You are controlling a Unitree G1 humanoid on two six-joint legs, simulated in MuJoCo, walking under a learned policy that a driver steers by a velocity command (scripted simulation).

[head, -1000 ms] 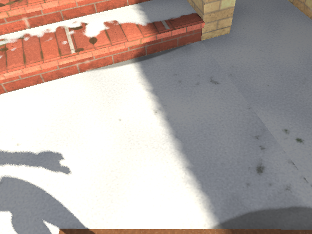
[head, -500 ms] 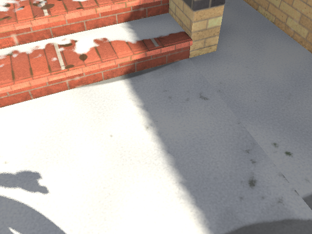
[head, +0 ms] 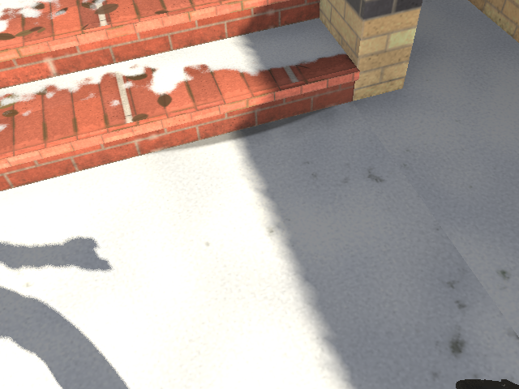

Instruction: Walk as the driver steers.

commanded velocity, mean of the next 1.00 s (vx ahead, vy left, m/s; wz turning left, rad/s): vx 0.49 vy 0.00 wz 0.14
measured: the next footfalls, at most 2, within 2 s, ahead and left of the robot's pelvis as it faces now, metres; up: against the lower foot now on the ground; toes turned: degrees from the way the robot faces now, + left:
left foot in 0.14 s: +0.28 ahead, +0.14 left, +0.00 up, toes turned +1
right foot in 0.70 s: +0.58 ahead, -0.10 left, -0.02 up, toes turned +2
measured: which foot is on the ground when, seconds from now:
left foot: up 0.00-0.12, down 0.14-0.72, up 0.74-1.00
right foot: down 0.00-0.16, up 0.18-0.68, down 0.70-1.00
